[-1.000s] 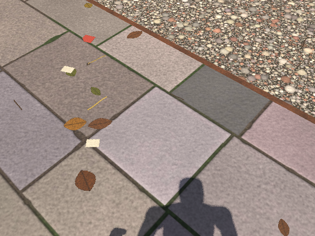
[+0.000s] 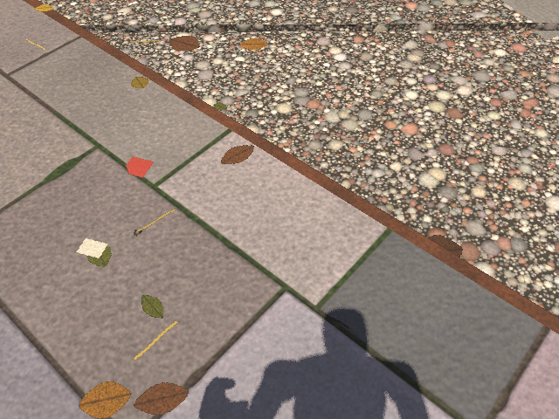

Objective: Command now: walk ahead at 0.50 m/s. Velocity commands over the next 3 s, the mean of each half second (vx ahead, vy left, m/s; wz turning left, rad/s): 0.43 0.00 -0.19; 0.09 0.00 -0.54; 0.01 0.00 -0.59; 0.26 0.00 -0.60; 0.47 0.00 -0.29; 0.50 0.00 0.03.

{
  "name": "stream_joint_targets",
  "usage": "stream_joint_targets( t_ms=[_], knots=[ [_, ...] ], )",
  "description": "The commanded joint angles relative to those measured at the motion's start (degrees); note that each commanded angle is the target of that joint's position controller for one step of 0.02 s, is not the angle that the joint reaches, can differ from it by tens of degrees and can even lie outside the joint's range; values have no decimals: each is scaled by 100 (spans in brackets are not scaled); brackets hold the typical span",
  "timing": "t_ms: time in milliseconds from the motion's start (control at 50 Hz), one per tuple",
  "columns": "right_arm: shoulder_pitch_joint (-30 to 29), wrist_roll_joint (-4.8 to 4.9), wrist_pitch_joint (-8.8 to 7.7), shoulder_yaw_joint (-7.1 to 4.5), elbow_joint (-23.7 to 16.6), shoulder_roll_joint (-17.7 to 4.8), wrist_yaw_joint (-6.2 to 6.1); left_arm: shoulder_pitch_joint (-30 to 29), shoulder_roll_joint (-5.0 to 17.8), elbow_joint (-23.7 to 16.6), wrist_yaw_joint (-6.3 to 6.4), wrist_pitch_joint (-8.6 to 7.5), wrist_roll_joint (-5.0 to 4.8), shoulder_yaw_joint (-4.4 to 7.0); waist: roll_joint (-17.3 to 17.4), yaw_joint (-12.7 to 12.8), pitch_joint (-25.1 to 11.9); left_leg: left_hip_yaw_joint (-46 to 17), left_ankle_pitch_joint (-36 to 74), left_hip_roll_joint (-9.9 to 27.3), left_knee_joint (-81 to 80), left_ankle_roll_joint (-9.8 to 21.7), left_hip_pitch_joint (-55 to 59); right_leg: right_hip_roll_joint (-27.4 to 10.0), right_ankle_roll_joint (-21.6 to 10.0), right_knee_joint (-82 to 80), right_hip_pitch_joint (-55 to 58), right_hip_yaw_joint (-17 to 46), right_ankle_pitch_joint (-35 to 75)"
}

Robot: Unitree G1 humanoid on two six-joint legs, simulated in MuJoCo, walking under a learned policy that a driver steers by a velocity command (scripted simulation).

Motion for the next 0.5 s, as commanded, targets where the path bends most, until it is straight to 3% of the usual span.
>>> stream_joint_targets(
  t_ms=[20, 60, 100, 180, 240, 300, 340, 380, 400, 420, 440, 460, 480, 500],
  knots=[
    [-366, -46, -138, -204, -562, -707, -55, 562, 541, -90, 13, -35, 57, 140, -407, 259, -422, -226, 701, 701, 411, 74, -2128, -1566, -973, -1815, 1938, 2133, 223],
    [-103, -76, 9, -179, -487, -440, -72, 508, 536, -29, -12, -91, 84, 150, -534, 47, -357, -196, 969, 787, 135, 13, -1645, -1397, -1010, -2133, 1381, 1726, 599],
    [-230, -101, 82, -182, -550, -382, -94, 643, 671, 89, 17, -136, 71, 189, -460, -7, -214, -152, 1277, 828, -207, -82, -1805, -1362, -1083, -2310, 1243, 1399, 1029],
    [-1092, -160, 49, -172, -814, -324, -79, 1056, 787, 280, 140, -69, 27, 217, -352, 218, -9, -67, 2453, 802, -1536, -200, -2250, -1204, -947, -2388, 1498, 998, 1433],
    [-1771, -135, -19, -126, -1004, -214, -22, 1399, 873, 405, 193, -10, -39, 230, -338, 435, 122, 46, 3027, 563, -2605, -237, -2031, -1090, -835, -2363, 1597, 939, 1165],
    [-2293, -81, -92, -106, -1167, -239, 71, 1710, 925, 524, 224, 66, -86, 248, -376, 603, 224, 63, 2978, 380, -3216, -272, -1920, -1215, -837, -2128, 1914, 1132, 957],
    [-2423, -109, -165, -125, -1250, -320, 128, 1767, 920, 574, 272, 154, -80, 260, -470, 557, 241, 34, 2792, 223, -3577, -211, -1716, -1249, -724, -1656, 2144, 1256, 1634],
    [-2101, -150, -222, -206, -1205, -539, 134, 1659, 1013, 539, 327, 233, -84, 312, -688, 329, -33, 31, 2571, 69, -3828, -73, -1122, -1226, -506, -1019, 2315, 1415, 2322],
    [-1587, -189, -246, -273, -1051, -671, 104, 1480, 994, 455, 345, 260, -94, 311, -695, 50, -341, 147, 2844, -27, -4071, 47, -357, -1016, -352, -478, 2211, 1355, 2729],
    [-930, -268, -272, -366, -906, -957, 52, 1384, 840, 320, 349, 251, -64, 266, -506, -217, -905, -23, 3937, 327, -4003, 267, 897, -635, -111, 465, 1700, 1174, 2396],
    [-165, -402, -234, -452, -874, -1416, -27, 1453, 400, 73, 346, 215, 91, 134, 513, -371, -1876, -1146, 6211, 1717, -3393, 729, 2882, -22, 213, 2372, 221, 820, -37],
    [-167, -328, -115, -423, -925, -1412, 9, 2471, 89, 131, 317, 169, -26, 21, 1857, -45, -2930, -2727, 6415, 2913, -3460, 1586, 4082, 402, 400, 3812, -1066, 917, -3406],
    [-388, -262, -5, -329, -1073, -953, 0, 2317, 777, 236, 328, 217, -139, 204, 1097, -155, -2721, -2496, 5255, 2545, -3776, 1426, 3478, 0, 458, 4301, -1270, 1209, -3048],
    [-742, -208, 56, -250, -1116, -681, -40, 1760, 906, 86, 353, 297, -190, 277, 798, -122, -1866, -1743, 4589, 2263, -3943, 1194, 2750, -203, 521, 4334, -1636, 932, -2634]
  ],
)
